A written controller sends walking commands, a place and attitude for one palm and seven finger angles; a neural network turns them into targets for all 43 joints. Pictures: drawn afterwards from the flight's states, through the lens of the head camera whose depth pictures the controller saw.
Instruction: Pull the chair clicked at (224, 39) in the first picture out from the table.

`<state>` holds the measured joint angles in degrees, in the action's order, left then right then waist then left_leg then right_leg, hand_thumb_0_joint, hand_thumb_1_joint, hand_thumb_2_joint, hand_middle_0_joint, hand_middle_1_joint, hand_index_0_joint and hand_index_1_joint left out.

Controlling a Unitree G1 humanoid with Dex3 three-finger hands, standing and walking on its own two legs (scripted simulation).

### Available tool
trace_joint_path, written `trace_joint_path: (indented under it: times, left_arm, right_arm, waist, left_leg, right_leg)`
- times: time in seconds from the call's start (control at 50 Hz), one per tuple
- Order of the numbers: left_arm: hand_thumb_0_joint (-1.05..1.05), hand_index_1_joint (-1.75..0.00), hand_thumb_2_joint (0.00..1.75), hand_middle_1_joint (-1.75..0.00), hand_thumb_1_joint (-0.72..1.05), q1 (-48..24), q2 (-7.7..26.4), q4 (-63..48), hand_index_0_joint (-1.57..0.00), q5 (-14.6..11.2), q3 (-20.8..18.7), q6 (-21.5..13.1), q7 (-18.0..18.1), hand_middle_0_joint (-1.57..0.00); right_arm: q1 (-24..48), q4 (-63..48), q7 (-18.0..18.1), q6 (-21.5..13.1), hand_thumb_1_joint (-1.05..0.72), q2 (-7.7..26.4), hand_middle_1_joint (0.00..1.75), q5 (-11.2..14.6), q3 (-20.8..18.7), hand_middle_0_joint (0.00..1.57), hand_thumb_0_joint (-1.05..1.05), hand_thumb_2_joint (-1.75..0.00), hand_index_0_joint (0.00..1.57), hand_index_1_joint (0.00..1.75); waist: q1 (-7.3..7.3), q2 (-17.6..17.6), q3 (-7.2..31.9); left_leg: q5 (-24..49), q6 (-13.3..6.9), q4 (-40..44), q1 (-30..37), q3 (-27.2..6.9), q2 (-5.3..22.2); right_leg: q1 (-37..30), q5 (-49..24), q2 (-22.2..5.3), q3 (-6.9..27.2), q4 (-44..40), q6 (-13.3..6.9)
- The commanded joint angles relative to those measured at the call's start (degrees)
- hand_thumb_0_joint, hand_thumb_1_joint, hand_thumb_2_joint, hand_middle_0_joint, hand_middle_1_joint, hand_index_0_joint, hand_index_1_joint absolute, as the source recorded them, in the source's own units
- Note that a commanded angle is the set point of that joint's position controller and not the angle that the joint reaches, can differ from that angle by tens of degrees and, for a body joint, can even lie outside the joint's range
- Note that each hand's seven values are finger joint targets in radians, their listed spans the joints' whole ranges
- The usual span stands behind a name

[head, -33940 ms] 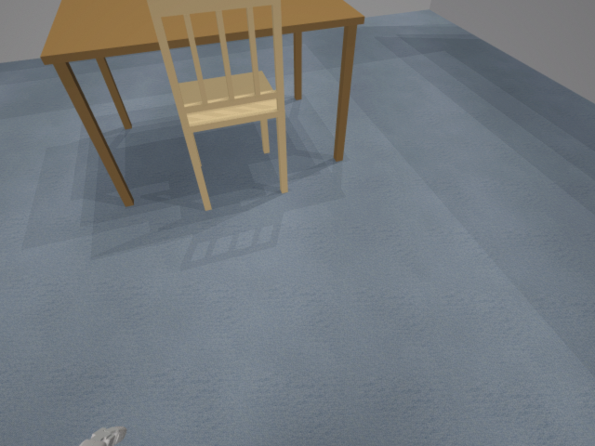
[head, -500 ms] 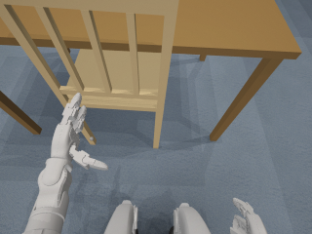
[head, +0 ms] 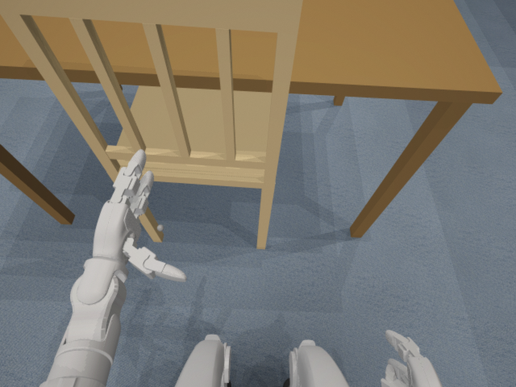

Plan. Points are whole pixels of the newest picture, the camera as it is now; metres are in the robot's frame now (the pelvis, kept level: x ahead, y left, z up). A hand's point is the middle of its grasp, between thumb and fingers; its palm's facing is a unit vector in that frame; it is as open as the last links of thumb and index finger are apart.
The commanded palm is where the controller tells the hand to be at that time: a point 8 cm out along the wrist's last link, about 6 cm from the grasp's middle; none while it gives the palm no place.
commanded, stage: aim the fingers beside a spindle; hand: left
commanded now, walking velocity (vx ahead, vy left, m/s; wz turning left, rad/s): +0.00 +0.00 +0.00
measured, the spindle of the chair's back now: (172, 102) +0.59 +0.18 +0.04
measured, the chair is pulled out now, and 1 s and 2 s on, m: -0.09 -0.09 -0.09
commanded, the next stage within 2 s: none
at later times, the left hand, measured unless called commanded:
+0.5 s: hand (166, 229) +0.34 +0.15 +0.02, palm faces -0.07 -1.00 -0.03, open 16.9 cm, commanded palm +0.33 +0.21 +0.02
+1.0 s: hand (156, 223) +0.36 +0.17 +0.01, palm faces -0.02 -1.00 -0.05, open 16.9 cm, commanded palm +0.33 +0.21 +0.02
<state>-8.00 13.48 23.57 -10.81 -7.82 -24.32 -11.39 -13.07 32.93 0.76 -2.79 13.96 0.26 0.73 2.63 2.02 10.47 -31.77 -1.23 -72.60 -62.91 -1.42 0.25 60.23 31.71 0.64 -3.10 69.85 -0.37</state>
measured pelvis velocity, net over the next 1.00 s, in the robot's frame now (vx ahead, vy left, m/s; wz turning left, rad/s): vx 0.00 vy -0.01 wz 0.00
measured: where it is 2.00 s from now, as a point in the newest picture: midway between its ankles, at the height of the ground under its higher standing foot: outside the picture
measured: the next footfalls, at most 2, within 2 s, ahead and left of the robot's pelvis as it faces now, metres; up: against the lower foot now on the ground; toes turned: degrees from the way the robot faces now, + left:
none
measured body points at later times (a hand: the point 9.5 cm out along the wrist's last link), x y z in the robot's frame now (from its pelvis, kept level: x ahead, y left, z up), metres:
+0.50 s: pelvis +0.00 +0.00 +0.00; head +0.11 +0.01 +0.43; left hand +0.34 +0.21 +0.02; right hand +0.14 -0.25 -0.11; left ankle +0.02 +0.10 -0.63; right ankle +0.01 -0.12 -0.63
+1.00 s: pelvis +0.00 -0.01 +0.00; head +0.11 +0.01 +0.43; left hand +0.35 +0.22 +0.02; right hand +0.14 -0.25 -0.11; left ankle +0.02 +0.10 -0.63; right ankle +0.01 -0.12 -0.63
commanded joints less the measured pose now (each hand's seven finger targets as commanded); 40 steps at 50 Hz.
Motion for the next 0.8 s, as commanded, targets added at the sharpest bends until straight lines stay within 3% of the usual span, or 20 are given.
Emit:
trace_joint_path:
  times: [0.0,0.04,0.06,0.12,0.16,0.22,0.26,0.28,0.3,0.36,0.4,0.46,0.5,0.56,0.6,0.64,0.68,0.72,0.76,0.78]
  left_arm:
    - [0.0,-0.08,0.3,-0.08,-0.5,-13.72,6.34,-6.3,-0.06,-0.08,-3.27,-2.07,0.37,-0.06]
    - [0.0,-0.08,0.3,-0.08,-0.5,-15.06,7.58,-11.73,-0.06,-0.26,-3.73,-3.65,0.98,-0.06]
    - [0.0,-0.08,0.3,-0.08,-0.5,-14.02,8.28,-14.62,-0.06,-0.39,-4.68,-4.42,1.4,-0.06]
    - [0.0,-0.08,0.3,-0.08,-0.5,-12.0,7.79,-21.55,-0.06,-0.44,-3.21,-6.14,2.57,-0.06]
    - [0.0,-0.08,0.3,-0.08,-0.5,-9.27,7.01,-17.42,-0.06,-0.02,-2.89,-5.22,3.07,-0.06]
    - [0.0,-0.08,0.3,-0.08,-0.5,-11.28,5.94,-6.47,-0.06,0.89,-2.83,-2.89,2.82,-0.06]
    - [0.0,-0.08,0.3,-0.08,-0.5,-12.75,5.0,-2.46,-0.06,1.26,-2.17,-2.09,1.94,-0.06]
    - [0.0,-0.08,0.3,-0.08,-0.5,-13.24,5.28,-2.11,-0.06,0.81,-2.76,-1.82,1.46,-0.06]
    - [0.0,-0.08,0.3,-0.08,-0.5,-13.78,5.31,-3.81,-0.06,0.63,-2.41,-1.95,0.85,-0.06]
    - [0.0,-0.08,0.3,-0.08,-0.5,-12.96,7.86,-12.88,-0.06,-0.85,-4.14,-3.6,-0.07,-0.06]
    - [0.0,-0.08,0.3,-0.08,-0.5,-13.34,7.68,-18.16,-0.06,-1.4,-3.23,-4.61,0.44,-0.06]
    - [0.0,-0.08,0.3,-0.08,-0.5,-11.18,8.98,-18.38,-0.06,-0.82,-4.77,-5.06,2.42,-0.06]
    - [0.0,-0.08,0.3,-0.08,-0.5,-11.35,6.89,-13.22,-0.06,-0.16,-3.52,-4.31,2.99,-0.06]
    - [0.0,-0.08,0.3,-0.08,-0.5,-11.14,6.85,-4.26,-0.06,0.49,-4.54,-2.8,2.43,-0.06]
    - [0.0,-0.08,0.3,-0.08,-0.5,-11.76,6.1,-3.74,-0.06,0.45,-3.54,-2.4,0.99,-0.06]
    - [0.0,-0.08,0.3,-0.08,-0.5,-13.98,4.37,-7.69,-0.06,-0.09,-0.75,-2.76,-0.35,-0.06]
    - [0.0,-0.08,0.3,-0.08,-0.5,-12.29,6.69,-12.92,-0.06,-1.15,-2.7,-3.44,-0.84,-0.06]
    - [0.0,-0.08,0.3,-0.08,-0.5,-11.99,7.88,-17.86,-0.06,-1.63,-3.34,-4.51,-0.34,-0.06]
    - [0.0,-0.08,0.3,-0.08,-0.5,-12.61,9.16,-18.35,-0.06,-1.33,-4.48,-5.0,1.0,-0.06]
    - [0.0,-0.08,0.3,-0.08,-0.5,-11.66,9.46,-16.07,-0.06,-1.17,-5.57,-4.82,1.72,-0.06]
  right_arm:
    - [-1.03,-6.68,0.52,-1.85,-0.9,8.72,0.3,0.09,-3.53,0.2,0.0,-0.9,0.2,0.3]
    - [-0.83,-7.68,0.52,-2.18,-0.9,8.51,0.3,0.02,-3.58,0.2,0.0,-0.9,0.2,0.3]
    - [-0.94,-7.95,0.45,-2.31,-0.9,8.17,0.3,-0.22,-3.7,0.2,0.0,-0.9,0.2,0.3]
    - [-1.1,-8.06,0.24,-2.82,-0.9,7.57,0.3,-0.25,-3.67,0.2,0.0,-0.9,0.2,0.3]
    - [-1.28,-7.27,0.1,-2.51,-0.9,7.69,0.3,-0.3,-3.56,0.2,0.0,-0.9,0.2,0.3]
    - [-1.51,-5.67,0.21,-1.65,-0.9,8.35,0.3,-0.12,-3.39,0.2,0.0,-0.9,0.2,0.3]
    - [-1.14,-5.88,0.15,-1.44,-0.9,8.58,0.3,0.03,-3.19,0.2,0.0,-0.9,0.2,0.3]
    - [-1.29,-6.18,0.19,-1.34,-0.9,8.79,0.3,0.04,-3.29,0.2,0.0,-0.9,0.2,0.3]
    - [-0.95,-6.74,0.25,-1.38,-0.9,8.74,0.3,0.08,-3.45,0.2,0.0,-0.9,0.2,0.3]
    - [-1.04,-8.35,0.39,-1.89,-0.9,8.32,0.3,0.06,-3.7,0.2,0.0,-0.9,0.2,0.3]
    - [-1.26,-8.24,0.39,-2.28,-0.9,7.82,0.3,0.01,-3.67,0.2,0.0,-0.9,0.2,0.3]
    - [-1.63,-7.25,0.5,-2.43,-0.9,7.71,0.3,-0.2,-3.58,0.2,0.0,-0.9,0.2,0.3]
    - [-1.35,-6.15,0.37,-2.16,-0.9,7.65,0.3,-0.19,-3.4,0.2,0.0,-0.9,0.2,0.3]
    - [-1.46,-5.62,0.23,-1.67,-0.9,8.29,0.3,-0.11,-3.22,0.2,0.0,-0.9,0.2,0.3]
    - [-1.2,-6.45,0.2,-1.45,-0.9,8.61,0.3,0.06,-3.36,0.2,0.0,-0.9,0.2,0.3]
    - [-1.21,-7.47,0.17,-1.72,-0.9,8.43,0.3,0.15,-3.49,0.2,0.0,-0.9,0.2,0.3]
    - [-1.36,-8.0,0.33,-1.93,-0.9,8.33,0.3,0.12,-3.86,0.2,0.0,-0.9,0.2,0.3]
    - [-1.53,-8.2,0.52,-2.28,-0.9,7.93,0.3,0.09,-3.86,0.2,0.0,-0.9,0.2,0.3]
    - [-1.53,-7.38,0.63,-2.41,-0.9,7.78,0.3,-0.08,-3.56,0.2,0.0,-0.9,0.2,0.3]
    - [-1.44,-6.67,0.61,-2.33,-0.9,7.74,0.3,-0.1,-3.54,0.2,0.0,-0.9,0.2,0.3]
  waist:
    - [1.53,-0.96,16.61]
    - [0.55,2.89,20.58]
    - [-0.46,3.91,24.46]
    - [-0.59,6.15,27.99]
    - [0.5,2.79,24.56]
    - [2.7,-3.23,15.3]
    - [2.68,-2.32,12.67]
    - [2.15,-2.75,13.73]
    - [1.78,-0.92,16.07]
    - [-0.5,3.38,25.66]
    - [-0.36,4.45,28.05]
    - [0.3,2.24,26.06]
    - [1.83,0.27,20.17]
    - [2.31,-2.94,14.48]
    - [1.89,-1.94,15.48]
    - [1.8,1.43,19.49]
    - [0.44,2.46,25.05]
    - [0.03,2.77,27.86]
    - [0.49,3.7,26.11]
    - [0.79,1.82,24.04]
  left_leg:
    - [13.59,0.19,8.43,11.96,-1.49,-0.48]
    - [17.44,0.42,8.79,16.43,-1.77,-0.37]
    - [20.1,0.65,9.0,19.48,-1.65,-0.35]
    - [27.23,1.28,9.45,25.21,-2.08,0.11]
    - [25.72,0.93,9.25,22.42,-2.19,0.18]
    - [14.79,0.32,8.56,12.32,-1.81,-0.16]
    - [10.88,0.19,8.52,10.17,-1.53,-0.47]
    - [10.97,0.16,8.55,10.03,-1.45,-0.59]
    - [11.82,0.15,8.38,11.44,-1.18,-0.6]
    - [20.21,0.38,8.54,18.27,-1.0,-0.47]
    - [24.74,0.65,8.76,22.46,-1.46,-0.19]
    - [25.45,0.56,8.74,21.34,-1.79,0.03]
    - [20.8,0.31,8.37,16.61,-1.39,-0.15]
    - [13.7,0.06,7.92,9.93,-0.93,-0.52]
    - [12.83,0.1,7.98,9.79,-0.66,-0.7]
    - [16.24,-0.02,7.92,13.68,-0.8,-0.67]
    - [21.08,0.19,8.13,18.16,-0.86,-0.38]
    - [24.73,0.29,8.36,20.48,-0.92,-0.27]
    - [25.29,0.38,8.44,20.68,-1.28,-0.21]
    - [23.43,0.31,8.21,18.83,-1.29,-0.2]
  right_leg:
    - [-7.07,-11.48,0.94,0.82,-8.72,-1.3]
    - [-7.63,-13.48,1.01,0.77,-8.05,-1.69]
    - [-9.24,-15.39,0.9,1.0,-8.09,-1.65]
    - [-10.42,-19.85,0.97,0.72,-7.85,-1.74]
    - [-9.99,-19.35,1.25,0.54,-8.25,-1.39]
    - [-7.44,-12.95,1.34,0.52,-9.0,-0.84]
    - [-5.34,-9.35,1.31,0.61,-9.24,-1.1]
    - [-6.15,-9.54,1.17,0.69,-9.18,-1.24]
    - [-6.58,-10.22,1.07,1.05,-9.16,-1.35]
    - [-11.19,-17.09,0.87,1.67,-8.35,-1.64]
    - [-12.06,-20.04,0.95,1.41,-8.29,-1.51]
    - [-11.89,-20.57,1.17,1.13,-8.24,-1.18]
    - [-10.1,-18.21,1.21,1.03,-8.66,-0.87]
    - [-8.41,-13.11,1.3,1.2,-9.18,-0.88]
    - [-8.34,-12.35,1.1,1.47,-9.1,-1.1]
    - [-8.97,-14.73,1.04,1.39,-8.55,-1.39]
    - [-11.87,-18.68,0.95,1.71,-8.61,-1.37]
    - [-14.17,-21.77,0.94,1.81,-8.51,-1.27]
    - [-12.78,-21.62,1.01,1.48,-8.36,-1.22]
    - [-12.12,-20.42,1.13,1.46,-8.5,-1.03]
